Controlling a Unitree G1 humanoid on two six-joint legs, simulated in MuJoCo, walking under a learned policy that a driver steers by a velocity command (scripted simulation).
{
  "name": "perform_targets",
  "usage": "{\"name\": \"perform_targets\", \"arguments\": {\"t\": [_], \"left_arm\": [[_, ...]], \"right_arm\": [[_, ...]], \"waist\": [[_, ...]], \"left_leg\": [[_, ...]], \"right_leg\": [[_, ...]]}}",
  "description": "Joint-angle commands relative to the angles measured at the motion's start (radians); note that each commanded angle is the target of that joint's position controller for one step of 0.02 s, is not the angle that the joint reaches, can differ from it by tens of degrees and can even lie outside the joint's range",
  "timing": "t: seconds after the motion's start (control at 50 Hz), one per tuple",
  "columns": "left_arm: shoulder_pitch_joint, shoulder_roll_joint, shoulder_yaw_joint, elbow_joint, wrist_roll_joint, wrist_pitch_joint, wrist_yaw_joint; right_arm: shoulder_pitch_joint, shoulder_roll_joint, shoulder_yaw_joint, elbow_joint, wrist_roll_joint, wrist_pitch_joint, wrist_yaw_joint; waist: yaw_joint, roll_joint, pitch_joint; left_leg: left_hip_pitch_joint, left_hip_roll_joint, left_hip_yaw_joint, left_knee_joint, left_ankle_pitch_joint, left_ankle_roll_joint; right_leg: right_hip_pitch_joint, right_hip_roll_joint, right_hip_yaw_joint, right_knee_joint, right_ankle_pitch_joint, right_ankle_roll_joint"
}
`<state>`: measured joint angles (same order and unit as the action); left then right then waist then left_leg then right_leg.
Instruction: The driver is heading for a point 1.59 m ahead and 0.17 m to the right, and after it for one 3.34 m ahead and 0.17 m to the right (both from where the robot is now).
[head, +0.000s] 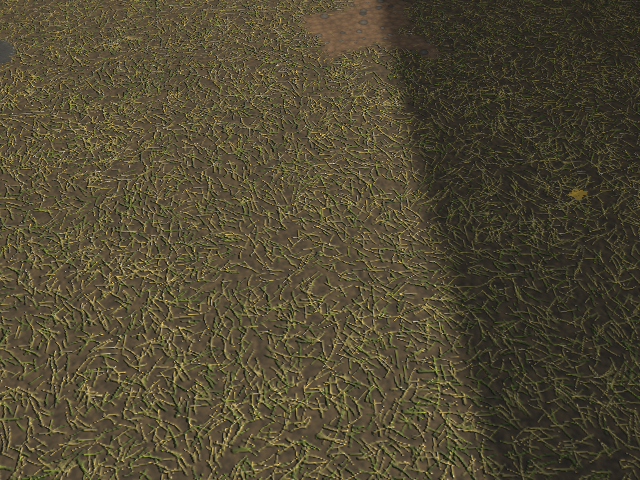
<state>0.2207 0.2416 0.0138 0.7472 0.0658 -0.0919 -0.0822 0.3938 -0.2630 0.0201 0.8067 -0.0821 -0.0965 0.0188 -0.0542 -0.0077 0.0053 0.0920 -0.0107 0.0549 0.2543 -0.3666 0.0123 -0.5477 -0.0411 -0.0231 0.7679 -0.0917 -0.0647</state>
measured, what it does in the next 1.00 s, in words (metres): goes down: right foot, then left foot 0.15 m lower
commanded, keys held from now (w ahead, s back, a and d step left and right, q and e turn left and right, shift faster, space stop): w+e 0.48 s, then w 0.02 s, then w+q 0.50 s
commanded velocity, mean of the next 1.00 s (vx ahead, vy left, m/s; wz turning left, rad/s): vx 0.49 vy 0.00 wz -0.19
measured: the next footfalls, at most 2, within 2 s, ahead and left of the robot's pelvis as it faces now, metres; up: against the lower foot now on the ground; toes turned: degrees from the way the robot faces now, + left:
right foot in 0.04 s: +0.12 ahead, -0.12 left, +0.00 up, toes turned -3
left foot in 0.50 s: +0.49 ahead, +0.02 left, -0.15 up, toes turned -20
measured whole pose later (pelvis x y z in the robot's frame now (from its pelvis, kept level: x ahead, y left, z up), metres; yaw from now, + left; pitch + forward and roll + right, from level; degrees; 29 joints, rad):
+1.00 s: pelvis +0.55 -0.18 -0.15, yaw -9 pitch +3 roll +1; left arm 0.11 0.23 0.04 0.69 0.00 -0.10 -0.01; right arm 0.40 -0.28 -0.07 0.86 0.03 -0.05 -0.02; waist -0.04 0.03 -0.03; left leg -0.40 -0.03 -0.11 1.11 -0.42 0.02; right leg -0.43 -0.02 0.00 0.58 -0.20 -0.01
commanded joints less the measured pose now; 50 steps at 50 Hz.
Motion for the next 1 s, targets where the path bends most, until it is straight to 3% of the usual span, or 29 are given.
{"name": "perform_targets", "arguments": {"t": [0.02,0.04,0.06,0.08,0.1,0.12,0.2,0.26,0.3,0.38,0.4,0.42,0.44,0.48,0.52,0.54,0.56,0.58,0.6,0.64,0.68,0.72,0.8,0.88,0.9,0.92,0.94,0.96,1.0], "left_arm": [[0.064,0.114,0.045,-0.061,-0.012,-0.032,0.001],[0.183,0.169,0.069,-0.02,-0.04,-0.051,0.004],[0.286,0.243,0.091,-0.016,-0.021,-0.058,0.036],[0.427,0.224,0.07,0.002,0.012,-0.049,0.045],[0.532,0.202,0.068,0.057,0.028,-0.066,0.028],[0.425,0.187,0.068,0.06,0.001,-0.078,0.025],[0.067,0.056,0.003,-0.015,0.003,-0.05,0.017],[0.092,0.054,-0.004,-0.004,0.029,-0.067,0.06],[0.148,0.073,-0.001,0.018,0.018,-0.064,0.069],[0.253,0.124,0.001,0.051,0.022,-0.056,0.012],[0.289,0.127,0.004,0.059,0.009,-0.057,0.012],[0.257,0.135,0.042,0.068,-0.168,-0.001,0.092],[0.278,0.141,0.039,0.084,-0.155,0.04,0.131],[0.338,0.074,0.034,0.117,-0.118,0.087,0.15],[0.315,0.045,0.027,0.126,-0.07,0.087,0.123],[0.465,-0.031,0.01,0.138,-0.109,0.066,0.109],[0.446,0.037,0.001,0.074,-0.13,0.034,0.104],[0.292,0.066,0.005,0.023,-0.16,0.006,0.098],[0.113,0.088,0.014,-0.018,-0.156,0.004,0.116],[-0.017,0.112,0.027,-0.066,-0.109,0.016,0.129],[-0.03,0.061,0.021,-0.091,-0.076,0.014,0.122],[-0.018,0.027,0.014,-0.089,-0.032,-0.008,0.11],[-0.099,0.069,0.028,-0.115,-0.082,0.002,0.093],[-0.083,0.118,0.06,-0.115,-0.08,-0.004,0.089],[0.045,0.159,0.08,-0.094,-0.072,-0.011,0.09],[0.185,0.247,0.102,-0.067,-0.057,-0.008,0.092],[0.281,0.259,0.111,-0.019,-0.066,-0.001,0.075],[0.228,0.196,0.093,-0.031,-0.065,-0.006,0.071],[0.055,0.125,0.07,-0.045,-0.057,-0.004,0.071]], "right_arm": [[-0.068,-0.216,-0.046,-0.065,-0.021,-0.001,-0.007],[-0.084,-0.222,-0.052,-0.058,-0.024,-0.008,0.006],[0.053,-0.108,-0.022,-0.065,-0.042,-0.018,0.014],[0.118,-0.016,0.016,-0.054,-0.068,-0.036,0.042],[-0.134,-0.056,0.002,-0.14,0.006,-0.051,0.051],[-0.261,-0.1,-0.015,-0.168,0.032,-0.049,0.031],[-0.18,-0.085,0.0,-0.149,-0.023,-0.004,-0.001],[-0.201,-0.028,0.032,-0.144,-0.042,0.015,0.027],[-0.231,-0.033,0.035,-0.161,-0.019,0.017,0.04],[-0.311,-0.049,0.029,-0.226,-0.019,0.054,0.039],[-0.341,-0.064,0.025,-0.233,-0.024,0.055,0.031],[-0.422,-0.11,-0.034,-0.244,0.127,0.008,0.001],[-0.438,-0.11,-0.035,-0.243,0.153,-0.019,0.002],[-0.385,-0.055,-0.041,-0.213,0.115,-0.049,0.009],[0.073,-0.072,-0.075,-0.067,0.11,-0.031,0.02],[0.245,-0.097,-0.084,-0.003,0.102,-0.028,0.022],[0.257,-0.166,-0.114,0.009,0.129,-0.009,0.026],[0.228,-0.202,-0.134,0.024,0.128,0.012,0.004],[0.13,-0.154,-0.122,0.017,0.094,0.031,-0.022],[-0.049,-0.089,-0.082,-0.003,0.085,-0.002,-0.032],[-0.163,-0.058,-0.067,-0.004,0.084,-0.009,-0.024],[-0.181,-0.12,-0.087,-0.019,0.087,-0.01,-0.035],[-0.084,-0.161,-0.114,0.014,0.136,-0.003,-0.047],[0.026,-0.124,-0.118,0.028,0.116,0.042,-0.042],[0.031,-0.077,-0.103,0.019,0.104,0.044,-0.038],[0.131,0.015,-0.077,0.003,0.099,0.031,-0.031],[0.147,-0.01,-0.076,-0.016,0.118,0.018,-0.03],[0.082,-0.102,-0.106,-0.015,0.127,0.017,-0.033],[-0.05,-0.114,-0.117,-0.046,0.111,0.033,-0.042]], "waist": [[0.094,0.092,0.046],[0.144,0.025,-0.007],[0.108,-0.186,-0.202],[0.149,-0.2,-0.383],[0.266,-0.161,-0.095],[0.244,-0.084,0.076],[0.025,-0.02,0.051],[0.078,0.019,0.01],[0.115,0.031,-0.005],[0.115,-0.012,0.085],[0.135,-0.002,0.095],[0.153,0.014,0.134],[0.169,0.018,0.118],[0.19,0.029,0.01],[-0.001,0.013,-0.187],[-0.018,0.2,-0.325],[-0.046,0.274,-0.401],[-0.074,0.268,-0.328],[-0.061,0.049,-0.197],[0.036,0.011,0.013],[0.119,0.058,0.16],[0.113,0.118,0.056],[0.075,0.096,0.005],[0.07,0.076,-0.014],[0.134,0.04,-0.098],[0.142,-0.213,-0.268],[0.154,-0.387,-0.335],[0.159,-0.24,-0.209],[0.11,-0.118,-0.059]], "left_leg": [[-0.176,0.24,-0.001,0.175,0.706,0.15],[-0.247,0.176,0.066,0.397,0.774,0.126],[-0.479,0.054,0.076,0.767,0.406,0.045],[-0.707,-0.096,-0.05,1.074,-0.306,-0.016],[-1.044,-0.109,-0.183,1.201,-0.292,0.001],[-1.106,-0.01,-0.216,1.206,-0.198,0.009],[-0.796,0.103,-0.196,0.968,-0.015,-0.008],[-0.769,0.112,-0.189,0.725,0.458,-0.015],[-0.648,0.091,-0.127,0.459,0.787,-0.015],[-0.406,0.06,-0.086,0.386,0.66,-0.031],[-0.493,0.051,-0.095,0.303,0.6,-0.035],[-0.629,0.029,-0.2,0.148,0.596,-0.026],[-0.71,0.053,-0.22,0.032,0.647,-0.031],[-0.556,0.063,-0.154,-0.163,0.927,-0.031],[0.122,0.162,-0.163,0.155,1.058,0.007],[0.567,0.357,-0.334,0.476,1.089,0.151],[0.601,0.443,-0.533,0.401,0.625,0.275],[0.527,0.479,-0.664,0.226,0.112,0.365],[0.293,0.455,-0.728,0.04,-0.185,0.341],[-0.104,0.414,-0.723,-0.024,-0.084,0.301],[-0.531,0.202,-0.409,-0.096,0.071,0.212],[-0.712,0.075,-0.207,-0.083,0.339,0.179],[-0.464,0.175,-0.305,-0.067,0.261,0.181],[-0.366,0.156,-0.367,0.126,0.155,0.125],[-0.436,0.085,-0.315,0.329,0.166,0.09],[-0.721,-0.039,-0.177,0.703,-0.091,0.029],[-0.899,-0.046,-0.193,0.956,-0.223,0.019],[-0.974,-0.003,-0.229,1.061,-0.132,0.022],[-0.932,0.066,-0.187,0.994,0.042,0.021]], "right_leg": [[0.265,0.07,-0.102,0.029,-0.026,-0.038],[0.445,0.113,-0.097,-0.115,-0.019,-0.06],[0.802,0.03,0.14,-0.122,0.106,-0.224],[1.073,-0.186,0.538,-0.212,0.271,-0.44],[0.962,-0.232,0.728,-0.382,0.058,-0.388],[0.742,-0.252,0.679,-0.39,-0.121,-0.324],[0.203,-0.158,0.493,-0.449,-0.057,-0.289],[0.162,-0.004,0.303,-0.351,-0.13,-0.218],[0.066,0.083,0.213,-0.227,-0.198,-0.181],[-0.099,0.048,0.375,-0.15,-0.429,-0.208],[0.053,0.04,0.425,-0.089,-0.432,-0.21],[0.213,0.036,0.498,-0.021,-0.152,-0.175],[0.395,0.027,0.493,0.073,-0.057,-0.149],[0.489,0.112,0.388,0.318,-0.097,-0.103],[0.071,0.157,0.25,0.726,-0.426,-0.052],[-0.359,0.215,0.277,1.148,-0.821,-0.007],[-0.53,0.12,0.256,1.219,-0.717,0.016],[-0.69,0.073,0.205,1.215,-0.582,0.028],[-0.688,0.034,0.11,1.156,-0.429,0.033],[-0.591,-0.055,0.164,0.903,-0.258,0.034],[-0.339,-0.089,0.128,0.507,-0.17,0.061],[0.067,-0.038,0.067,0.13,0.119,0.096],[0.142,-0.005,0.115,-0.165,0.182,0.127],[0.255,0.009,0.077,-0.251,-0.01,0.069],[0.447,-0.053,0.124,-0.248,-0.037,0.026],[0.817,-0.293,0.424,-0.27,-0.102,-0.087],[0.864,-0.399,0.791,-0.439,-0.38,-0.171],[0.774,-0.362,0.726,-0.473,-0.477,-0.144],[0.538,-0.273,0.441,-0.502,-0.247,-0.102]]}}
